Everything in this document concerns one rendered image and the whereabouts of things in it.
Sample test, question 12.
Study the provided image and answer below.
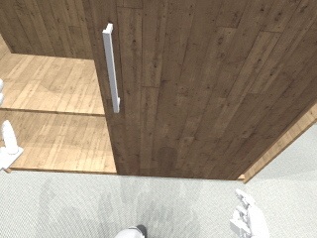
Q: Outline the handle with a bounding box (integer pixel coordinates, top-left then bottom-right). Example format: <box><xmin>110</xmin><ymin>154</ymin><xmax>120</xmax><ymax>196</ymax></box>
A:
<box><xmin>102</xmin><ymin>23</ymin><xmax>120</xmax><ymax>113</ymax></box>

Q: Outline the robot right hand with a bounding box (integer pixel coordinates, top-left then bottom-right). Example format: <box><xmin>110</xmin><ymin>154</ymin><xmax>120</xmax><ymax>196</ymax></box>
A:
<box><xmin>230</xmin><ymin>189</ymin><xmax>269</xmax><ymax>238</ymax></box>

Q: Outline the left robot foot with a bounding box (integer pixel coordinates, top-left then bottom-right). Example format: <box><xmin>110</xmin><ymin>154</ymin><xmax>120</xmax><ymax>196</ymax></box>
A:
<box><xmin>137</xmin><ymin>224</ymin><xmax>148</xmax><ymax>238</ymax></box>

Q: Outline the robot left hand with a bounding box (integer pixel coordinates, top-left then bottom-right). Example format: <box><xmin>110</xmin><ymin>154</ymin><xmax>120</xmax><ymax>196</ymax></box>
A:
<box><xmin>0</xmin><ymin>78</ymin><xmax>24</xmax><ymax>172</ymax></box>

